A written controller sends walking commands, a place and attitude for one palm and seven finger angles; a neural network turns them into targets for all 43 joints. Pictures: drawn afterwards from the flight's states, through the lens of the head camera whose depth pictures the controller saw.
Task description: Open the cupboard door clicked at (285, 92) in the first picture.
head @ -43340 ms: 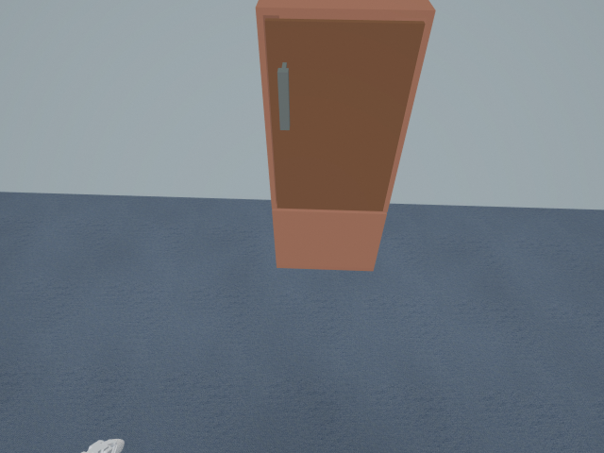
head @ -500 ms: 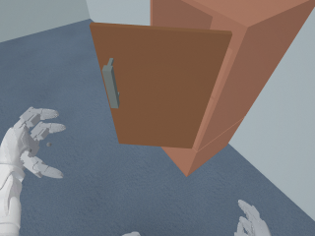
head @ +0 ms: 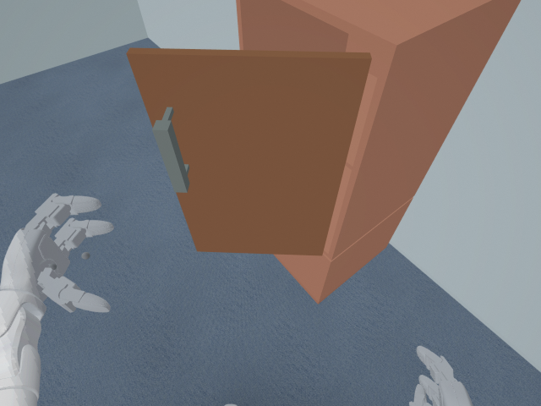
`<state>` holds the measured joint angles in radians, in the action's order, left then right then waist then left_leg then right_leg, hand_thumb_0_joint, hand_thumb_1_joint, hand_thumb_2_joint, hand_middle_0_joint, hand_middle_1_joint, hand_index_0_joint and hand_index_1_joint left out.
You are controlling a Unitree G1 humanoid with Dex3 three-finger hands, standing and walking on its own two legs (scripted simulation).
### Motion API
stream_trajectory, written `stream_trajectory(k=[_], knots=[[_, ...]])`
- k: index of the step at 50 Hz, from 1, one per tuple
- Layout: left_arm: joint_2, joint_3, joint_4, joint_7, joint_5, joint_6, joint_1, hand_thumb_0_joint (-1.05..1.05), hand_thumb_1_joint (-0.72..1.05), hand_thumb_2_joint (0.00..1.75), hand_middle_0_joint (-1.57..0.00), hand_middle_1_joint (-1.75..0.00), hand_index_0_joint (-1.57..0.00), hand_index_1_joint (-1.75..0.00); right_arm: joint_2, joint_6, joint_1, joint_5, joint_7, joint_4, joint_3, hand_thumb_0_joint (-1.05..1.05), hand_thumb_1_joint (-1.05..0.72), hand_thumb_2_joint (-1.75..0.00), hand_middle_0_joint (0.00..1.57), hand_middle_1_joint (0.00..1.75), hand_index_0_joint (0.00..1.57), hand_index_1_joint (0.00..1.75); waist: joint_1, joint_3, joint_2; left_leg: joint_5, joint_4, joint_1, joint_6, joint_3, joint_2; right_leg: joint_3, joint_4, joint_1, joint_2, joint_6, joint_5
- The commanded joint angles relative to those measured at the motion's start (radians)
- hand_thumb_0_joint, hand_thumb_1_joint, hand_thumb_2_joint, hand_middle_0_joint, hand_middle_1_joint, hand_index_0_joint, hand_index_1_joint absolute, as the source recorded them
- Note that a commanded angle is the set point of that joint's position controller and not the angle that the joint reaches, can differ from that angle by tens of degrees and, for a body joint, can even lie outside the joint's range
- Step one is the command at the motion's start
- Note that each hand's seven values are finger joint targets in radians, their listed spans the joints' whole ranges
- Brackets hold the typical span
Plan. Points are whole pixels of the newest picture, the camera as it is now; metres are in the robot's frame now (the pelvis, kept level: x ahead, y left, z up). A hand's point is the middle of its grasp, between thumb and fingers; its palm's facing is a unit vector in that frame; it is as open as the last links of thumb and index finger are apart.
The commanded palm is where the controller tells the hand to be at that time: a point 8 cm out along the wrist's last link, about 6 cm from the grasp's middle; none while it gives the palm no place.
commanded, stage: move the hooked fingers beside the handle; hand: left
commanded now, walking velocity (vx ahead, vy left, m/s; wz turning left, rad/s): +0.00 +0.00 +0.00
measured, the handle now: (175, 151) +0.53 +0.21 +0.06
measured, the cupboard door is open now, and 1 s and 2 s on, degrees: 49 49 49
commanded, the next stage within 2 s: none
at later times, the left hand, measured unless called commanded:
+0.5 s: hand (104, 225) +0.34 +0.26 +0.08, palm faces +0.02 -1.00 -0.02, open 14.0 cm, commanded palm +0.31 +0.32 +0.08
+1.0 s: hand (116, 197) +0.40 +0.27 +0.07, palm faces +0.01 -1.00 +0.00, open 14.0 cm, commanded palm +0.38 +0.32 +0.07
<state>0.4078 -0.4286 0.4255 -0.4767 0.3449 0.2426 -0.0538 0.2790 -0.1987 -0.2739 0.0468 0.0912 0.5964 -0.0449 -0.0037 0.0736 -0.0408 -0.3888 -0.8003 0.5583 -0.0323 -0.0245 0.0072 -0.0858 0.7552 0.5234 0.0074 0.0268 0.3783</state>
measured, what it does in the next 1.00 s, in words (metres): stands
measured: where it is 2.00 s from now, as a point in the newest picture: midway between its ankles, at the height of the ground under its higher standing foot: outside the picture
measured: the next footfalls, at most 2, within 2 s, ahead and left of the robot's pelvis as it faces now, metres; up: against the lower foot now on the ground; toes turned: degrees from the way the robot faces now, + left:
none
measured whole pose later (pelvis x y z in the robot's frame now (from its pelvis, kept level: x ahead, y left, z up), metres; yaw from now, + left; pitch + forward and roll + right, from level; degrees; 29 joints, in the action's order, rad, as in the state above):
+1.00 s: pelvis +0.00 +0.01 -0.01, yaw -1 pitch +13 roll -2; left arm 0.50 -0.45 0.90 -0.47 0.24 0.32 -0.52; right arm 0.29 -0.08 -0.33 0.04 0.08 0.63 -0.04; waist -0.07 0.08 -0.02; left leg -0.40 -0.86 0.68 -0.05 -0.04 0.01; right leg -0.07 0.80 0.65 0.01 0.01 0.38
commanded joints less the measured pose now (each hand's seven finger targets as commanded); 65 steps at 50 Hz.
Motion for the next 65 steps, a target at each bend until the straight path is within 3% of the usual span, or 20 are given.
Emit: stream_trajectory(k=[1, 5, 8, 11, 16, 17, 19, 25, 27, 31, 33, 38, 39, 41, 45, 49, 51, 55, 61, 65], knots=[[0.253, -0.092, -0.152, -0.01, 0.041, 0.055, -0.198, 0.0, -0.5, 0.3, -0.3, -1.2, -0.3, -1.2, 0.142, -0.052, 0.029, 0.006, 0.02, -0.132, 0.06, 0.0, -0.9, -0.9, 0.2, 0.3, 0.2, 0.3, 0.002, 0.211, 0.016, 0.242, 0.108, -0.124, 0.003, 0.044, -0.008, 0.057, -0.102, -0.098, 0.008, -0.008, -0.24], [0.26, -0.087, -0.182, -0.006, 0.031, 0.068, -0.228, 0.0, -0.5, 0.3, -0.3, -1.2, -0.3, -1.2, 0.136, -0.052, 0.031, 0.005, 0.018, -0.133, 0.061, 0.0, -0.9, -0.9, 0.2, 0.3, 0.2, 0.3, 0.004, 0.24, -0.019, 0.27, 0.102, -0.142, 0.001, 0.039, -0.009, 0.065, -0.097, -0.112, 0.004, -0.009, -0.273], [0.315, -0.107, -0.145, 0.002, 0.015, 0.079, -0.326, 0.0, -0.5, 0.3, -0.3, -1.2, -0.3, -1.2, 0.143, -0.045, 0.018, 0.003, 0.024, -0.109, 0.06, 0.0, -0.9, -0.9, 0.2, 0.3, 0.2, 0.3, -0.019, 0.213, 0.0, 0.241, 0.087, -0.115, -0.001, 0.035, -0.007, 0.081, -0.102, -0.095, 0.002, -0.013, -0.247], [0.321, -0.102, -0.08, -0.002, 0.006, 0.087, -0.419, 0.0, -0.5, 0.3, -0.3, -1.2, -0.3, -1.2, 0.14, -0.039, 0.02, 0.006, 0.03, -0.098, 0.055, 0.0, -0.9, -0.9, 0.2, 0.3, 0.2, 0.3, -0.031, 0.195, -0.025, 0.194, 0.089, -0.096, -0.001, 0.035, -0.01, 0.092, -0.11, -0.075, -0.002, -0.014, -0.194], [0.343, -0.11, -0.019, -0.026, 0.0, 0.094, -0.425, 0.0, -0.5, 0.3, -0.3, -1.2, -0.3, -1.2, 0.143, -0.031, 0.0, 0.004, 0.029, -0.095, 0.059, 0.0, -0.9, -0.9, 0.2, 0.3, 0.2, 0.3, -0.014, 0.3, -0.044, 0.265, 0.076, -0.121, -0.003, 0.032, -0.01, 0.094, -0.086, -0.13, -0.004, -0.011, -0.286], [0.341, -0.101, -0.006, -0.03, -0.004, 0.091, -0.437, 0.0, -0.5, 0.3, -0.3, -1.2, -0.3, -1.2, 0.144, -0.029, 0.0, 0.006, 0.029, -0.095, 0.059, 0.0, -0.9, -0.9, 0.2, 0.3, 0.2, 0.3, -0.016, 0.288, -0.061, 0.273, 0.077, -0.121, -0.001, 0.033, -0.009, 0.089, -0.083, -0.117, -0.004, -0.009, -0.294], [0.308, -0.069, 0.009, -0.037, -0.006, 0.086, -0.444, 0.0, -0.5, 0.3, -0.3, -1.2, -0.3, -1.2, 0.144, -0.024, -0.007, 0.006, 0.024, -0.101, 0.06, 0.0, -0.9, -0.9, 0.2, 0.3, 0.2, 0.3, -0.018, 0.29, -0.041, 0.286, 0.077, -0.125, -0.003, 0.035, -0.008, 0.082, -0.079, -0.11, 0.001, -0.009, -0.309], [0.349, -0.124, 0.08, -0.013, -0.004, 0.078, -0.432, 0.0, -0.5, 0.3, -0.3, -1.2, -0.3, -1.2, 0.156, 0.001, -0.028, 0.005, 0.015, -0.109, 0.068, 0.0, -0.9, -0.9, 0.2, 0.3, 0.2, 0.3, -0.011, 0.263, 0.022, 0.278, 0.085, -0.084, -0.002, 0.031, -0.007, 0.077, -0.078, -0.106, 0.002, -0.013, -0.312], [0.369, -0.135, 0.073, -0.002, -0.015, 0.09, -0.464, 0.0, -0.5, 0.3, -0.3, -1.2, -0.3, -1.2, 0.157, 0.009, -0.037, 0.003, 0.013, -0.108, 0.071, 0.0, -0.9, -0.9, 0.2, 0.3, 0.2, 0.3, -0.011, 0.282, 0.011, 0.284, 0.085, -0.084, -0.002, 0.03, -0.007, 0.077, -0.072, -0.109, 0.002, -0.013, -0.315], [0.364, -0.11, 0.025, 0.012, -0.033, 0.131, -0.55, 0.0, -0.5, 0.3, -0.3, -1.2, -0.3, -1.2, 0.151, 0.021, -0.049, -0.002, 0.01, -0.104, 0.072, 0.0, -0.9, -0.9, 0.2, 0.3, 0.2, 0.3, -0.023, 0.319, -0.085, 0.312, 0.08, -0.138, 0.0, 0.034, -0.003, 0.074, -0.059, -0.081, 0.01, -0.006, -0.31], [0.359, -0.102, 0.076, 0.011, -0.033, 0.136, -0.577, 0.0, -0.5, 0.3, -0.3, -1.2, -0.3, -1.2, 0.156, 0.03, -0.065, -0.004, 0.012, -0.09, 0.072, 0.0, -0.9, -0.9, 0.2, 0.3, 0.2, 0.3, -0.043, 0.299, -0.016, 0.313, 0.073, -0.128, -0.004, 0.039, 0.004, 0.068, -0.06, -0.062, 0.016, -0.007, -0.308], [0.386, -0.101, 0.18, -0.006, -0.047, 0.134, -0.657, 0.0, -0.5, 0.3, -0.3, -1.2, -0.3, -1.2, 0.166, 0.047, -0.08, -0.002, 0.018, -0.071, 0.071, 0.0, -0.9, -0.9, 0.2, 0.3, 0.2, 0.3, -0.047, 0.295, -0.042, 0.265, 0.073, -0.105, -0.002, 0.044, 0.003, 0.069, -0.061, -0.037, 0.011, -0.002, -0.256], [0.357, -0.067, 0.186, -0.01, -0.053, 0.131, -0.696, 0.0, -0.5, 0.3, -0.3, -1.2, -0.3, -1.2, 0.162, 0.049, -0.079, -0.001, 0.018, -0.07, 0.069, 0.0, -0.9, -0.9, 0.2, 0.3, 0.2, 0.3, -0.059, 0.299, -0.067, 0.263, 0.073, -0.119, -0.002, 0.045, 0.002, 0.067, -0.058, -0.018, 0.012, -0.004, -0.251], [0.369, -0.069, 0.23, -0.008, -0.064, 0.126, -0.719, 0.0, -0.5, 0.3, -0.3, -1.2, -0.3, -1.2, 0.168, 0.055, -0.091, -0.004, 0.017, -0.066, 0.069, 0.0, -0.9, -0.9, 0.2, 0.3, 0.2, 0.3, -0.059, 0.296, -0.049, 0.267, 0.072, -0.118, 0.001, 0.056, 0.006, 0.057, -0.052, 0.006, 0.014, -0.001, -0.238], [0.366, -0.056, 0.225, 0.005, -0.073, 0.148, -0.776, 0.0, -0.5, 0.3, -0.3, -1.2, -0.3, -1.2, 0.169, 0.069, -0.108, -0.007, 0.01, -0.066, 0.073, 0.0, -0.9, -0.9, 0.2, 0.3, 0.2, 0.3, -0.059, 0.355, -0.081, 0.321, 0.064, -0.178, 0.011, 0.075, 0.014, 0.047, -0.037, 0.038, 0.02, 0.003, -0.237], [0.413, -0.094, 0.319, 0.025, -0.083, 0.146, -0.813, 0.0, -0.5, 0.3, -0.3, -1.2, -0.3, -1.2, 0.178, 0.091, -0.127, -0.011, 0.004, -0.057, 0.071, 0.0, -0.9, -0.9, 0.2, 0.3, 0.2, 0.3, -0.066, 0.33, -0.018, 0.309, 0.053, -0.12, 0.009, 0.072, 0.016, 0.046, -0.028, 0.04, 0.023, 0.0, -0.24], [0.415, -0.084, 0.356, 0.03, -0.097, 0.146, -0.866, 0.0, -0.5, 0.3, -0.3, -1.2, -0.3, -1.2, 0.179, 0.101, -0.134, -0.013, 0.002, -0.057, 0.068, 0.0, -0.9, -0.9, 0.2, 0.3, 0.2, 0.3, -0.074, 0.315, -0.026, 0.292, 0.053, -0.098, 0.009, 0.072, 0.014, 0.045, -0.022, 0.054, 0.02, -0.002, -0.229], [0.432, -0.08, 0.327, 0.035, -0.122, 0.169, -0.901, 0.0, -0.5, 0.3, -0.3, -1.2, -0.3, -1.2, 0.179, 0.12, -0.157, -0.019, -0.008, -0.06, 0.075, 0.0, -0.9, -0.9, 0.2, 0.3, 0.2, 0.3, -0.072, 0.402, -0.108, 0.397, 0.03, -0.189, 0.021, 0.082, 0.024, 0.043, -0.005, 0.09, 0.027, 0.002, -0.254], [0.45, -0.092, 0.428, 0.02, -0.115, 0.176, -0.961, 0.0, -0.5, 0.3, -0.3, -1.2, -0.3, -1.2, 0.188, 0.149, -0.179, -0.021, -0.009, -0.044, 0.073, 0.0, -0.9, -0.9, 0.2, 0.3, 0.2, 0.3, -0.092, 0.38, -0.059, 0.356, 0.017, -0.134, 0.014, 0.083, 0.025, 0.042, 0.0, 0.104, 0.033, 0.001, -0.24], [0.45, -0.067, 0.436, 0.013, -0.136, 0.177, -1.013, 0.0, -0.5, 0.3, -0.3, -1.2, -0.3, -1.2, 0.19, 0.166, -0.202, -0.025, -0.012, -0.039, 0.075, 0.0, -0.9, -0.9, 0.2, 0.3, 0.2, 0.3, -0.1, 0.412, -0.123, 0.406, 0.004, -0.183, 0.024, 0.095, 0.031, 0.037, 0.01, 0.156, 0.037, 0.002, -0.229]])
